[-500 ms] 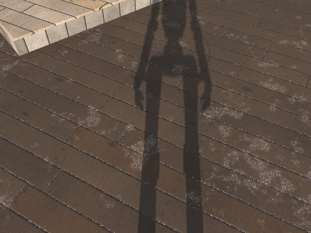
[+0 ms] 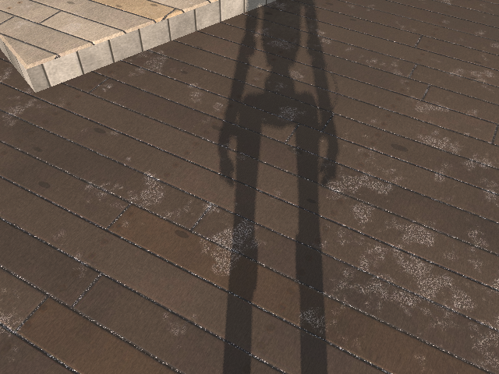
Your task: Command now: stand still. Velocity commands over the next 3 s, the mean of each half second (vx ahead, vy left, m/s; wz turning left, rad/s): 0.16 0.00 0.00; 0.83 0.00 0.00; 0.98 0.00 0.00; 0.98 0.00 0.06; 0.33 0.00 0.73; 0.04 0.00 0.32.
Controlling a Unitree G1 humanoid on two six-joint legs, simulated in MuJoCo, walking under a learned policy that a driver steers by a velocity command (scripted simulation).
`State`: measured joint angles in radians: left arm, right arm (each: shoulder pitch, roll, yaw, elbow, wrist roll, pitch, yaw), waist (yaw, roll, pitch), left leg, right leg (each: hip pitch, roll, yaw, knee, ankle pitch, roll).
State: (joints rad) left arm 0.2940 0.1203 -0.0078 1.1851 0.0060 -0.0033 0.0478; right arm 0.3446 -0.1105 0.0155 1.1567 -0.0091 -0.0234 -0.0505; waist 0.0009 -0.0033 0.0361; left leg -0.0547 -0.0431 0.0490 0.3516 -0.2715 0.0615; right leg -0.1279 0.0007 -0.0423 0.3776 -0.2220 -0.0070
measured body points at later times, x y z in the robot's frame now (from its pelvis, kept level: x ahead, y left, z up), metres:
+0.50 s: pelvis +0.03 -0.01 +0.00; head +0.03 -0.02 +0.45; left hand +0.08 +0.22 -0.14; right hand -0.08 -0.23 -0.15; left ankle -0.04 +0.08 -0.74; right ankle +0.04 -0.12 -0.69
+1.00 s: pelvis +0.32 -0.11 -0.01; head +0.33 -0.12 +0.44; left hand +0.24 +0.12 -0.15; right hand +0.49 -0.35 -0.12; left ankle +0.47 +0.03 -0.66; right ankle +0.20 -0.18 -0.74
